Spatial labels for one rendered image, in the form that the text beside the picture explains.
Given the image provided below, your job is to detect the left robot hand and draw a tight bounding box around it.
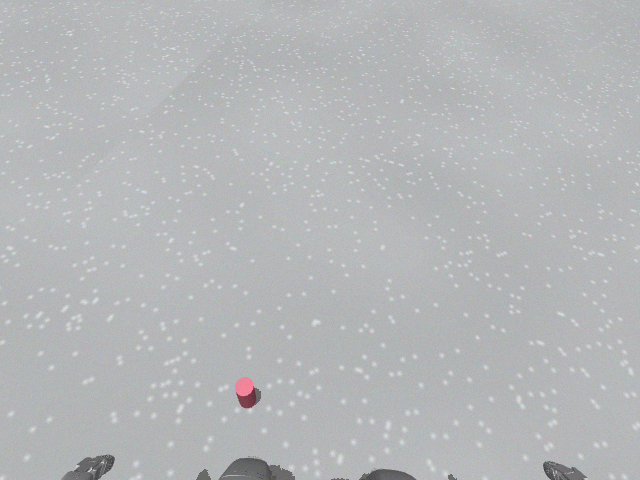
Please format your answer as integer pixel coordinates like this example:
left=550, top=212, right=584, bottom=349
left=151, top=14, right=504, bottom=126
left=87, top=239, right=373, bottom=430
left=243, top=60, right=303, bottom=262
left=61, top=455, right=115, bottom=480

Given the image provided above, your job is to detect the can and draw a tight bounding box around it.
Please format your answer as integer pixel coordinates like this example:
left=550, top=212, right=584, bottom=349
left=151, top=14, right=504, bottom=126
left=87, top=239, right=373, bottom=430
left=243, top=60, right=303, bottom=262
left=235, top=377, right=256, bottom=408

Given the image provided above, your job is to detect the right robot hand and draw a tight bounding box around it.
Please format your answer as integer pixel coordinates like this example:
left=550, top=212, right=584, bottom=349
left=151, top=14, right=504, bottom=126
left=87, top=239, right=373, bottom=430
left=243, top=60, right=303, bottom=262
left=543, top=461, right=588, bottom=480

